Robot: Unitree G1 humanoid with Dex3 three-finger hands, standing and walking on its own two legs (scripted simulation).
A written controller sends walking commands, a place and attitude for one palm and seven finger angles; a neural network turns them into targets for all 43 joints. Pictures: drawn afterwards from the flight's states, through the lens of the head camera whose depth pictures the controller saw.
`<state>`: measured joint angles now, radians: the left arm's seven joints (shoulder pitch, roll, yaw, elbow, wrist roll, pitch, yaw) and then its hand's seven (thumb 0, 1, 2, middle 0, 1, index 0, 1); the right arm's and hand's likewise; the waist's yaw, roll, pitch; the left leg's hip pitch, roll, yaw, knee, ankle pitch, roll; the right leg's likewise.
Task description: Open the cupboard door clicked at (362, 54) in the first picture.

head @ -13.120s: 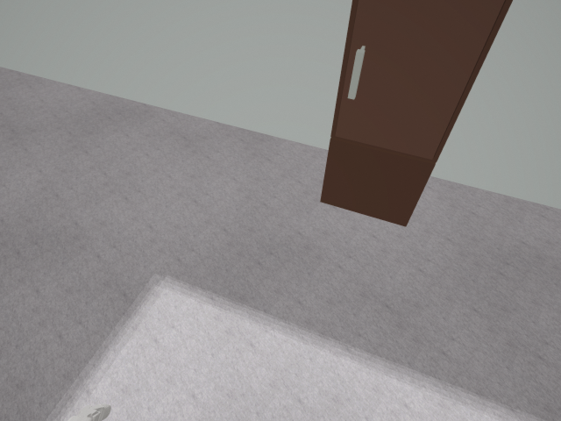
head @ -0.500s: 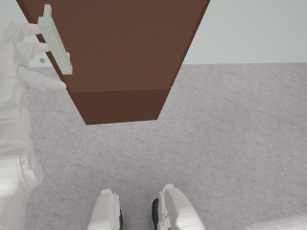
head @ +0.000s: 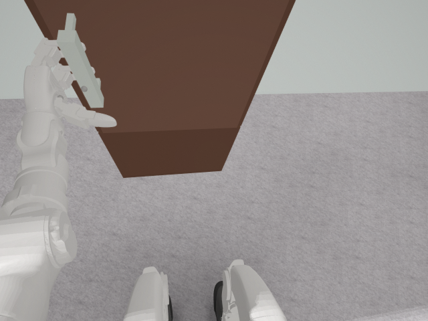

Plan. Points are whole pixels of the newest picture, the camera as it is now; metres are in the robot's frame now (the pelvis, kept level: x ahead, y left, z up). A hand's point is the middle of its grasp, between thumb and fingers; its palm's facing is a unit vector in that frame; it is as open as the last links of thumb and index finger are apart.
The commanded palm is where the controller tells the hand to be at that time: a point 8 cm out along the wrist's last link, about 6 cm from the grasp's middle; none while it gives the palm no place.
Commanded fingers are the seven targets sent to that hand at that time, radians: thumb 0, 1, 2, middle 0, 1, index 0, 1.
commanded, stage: slide the fingers in behind the handle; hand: left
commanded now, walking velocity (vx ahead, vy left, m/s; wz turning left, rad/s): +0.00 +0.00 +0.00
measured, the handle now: (85, 65) +0.56 +0.20 +0.05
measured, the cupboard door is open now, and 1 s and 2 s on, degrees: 0 0 17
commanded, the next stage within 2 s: close the thumb around the handle in 0.52 s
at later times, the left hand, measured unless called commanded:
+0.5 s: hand (91, 88) +0.51 +0.19 +0.05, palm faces +0.05 -1.00 +0.00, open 13.9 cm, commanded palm +0.49 +0.22 +0.05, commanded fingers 0.00 -0.50 0.30 -0.30 -1.20 -0.30 -1.20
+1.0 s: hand (94, 87) +0.52 +0.18 +0.05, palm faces +0.05 -1.00 -0.01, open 9.9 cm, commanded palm +0.49 +0.22 +0.05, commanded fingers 0.00 0.62 0.78 -0.38 -1.32 -0.38 -1.32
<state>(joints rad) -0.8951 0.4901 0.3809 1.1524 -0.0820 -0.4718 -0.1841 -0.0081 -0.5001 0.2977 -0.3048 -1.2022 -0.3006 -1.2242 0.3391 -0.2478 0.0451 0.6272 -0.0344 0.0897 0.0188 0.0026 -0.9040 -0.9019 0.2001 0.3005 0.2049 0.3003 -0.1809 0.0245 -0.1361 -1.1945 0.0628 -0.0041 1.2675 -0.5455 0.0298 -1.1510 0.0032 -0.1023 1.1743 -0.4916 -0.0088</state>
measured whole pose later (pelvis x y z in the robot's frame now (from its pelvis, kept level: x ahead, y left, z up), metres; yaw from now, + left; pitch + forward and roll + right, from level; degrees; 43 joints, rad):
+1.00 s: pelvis +0.00 +0.00 +0.00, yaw +0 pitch +27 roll -4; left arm -0.90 0.47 0.38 1.16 -0.07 -0.49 -0.16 0.00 0.10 0.55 -0.35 -1.26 -0.34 -1.27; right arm 0.34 -0.25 0.04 0.62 -0.04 0.10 0.02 0.00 -0.90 -0.90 0.20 0.30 0.20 0.30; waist -0.19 0.03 -0.14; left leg -1.20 0.06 0.01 1.27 -0.55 0.03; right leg -1.16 0.01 -0.09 1.19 -0.49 -0.01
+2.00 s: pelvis +0.03 -0.01 +0.02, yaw +0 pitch +23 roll -2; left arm -0.31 0.01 0.15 0.55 -0.04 -0.48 0.37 0.02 0.69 0.75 -0.35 -1.35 -0.39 -1.35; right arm 0.27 -0.21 -0.01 0.57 -0.06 0.06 0.07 0.01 -0.91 -0.90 0.20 0.30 0.20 0.30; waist -0.07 0.01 -0.19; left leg -1.00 0.05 0.04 1.15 -0.55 0.02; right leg -0.99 0.00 -0.06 1.11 -0.51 -0.01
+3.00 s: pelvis +0.01 -0.06 +0.02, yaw +5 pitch +18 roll +1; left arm 0.06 -0.11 -0.18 0.28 0.11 -0.40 0.58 0.01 0.06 0.54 -0.34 -1.26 -0.34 -1.26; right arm 0.19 -0.18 -0.01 0.60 -0.09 -0.07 0.01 0.01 -0.90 -0.90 0.20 0.30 0.20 0.30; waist -0.02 0.02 -0.18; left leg -0.96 0.03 -0.04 1.16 -0.51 -0.05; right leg -0.95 -0.02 -0.13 1.18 -0.55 -0.09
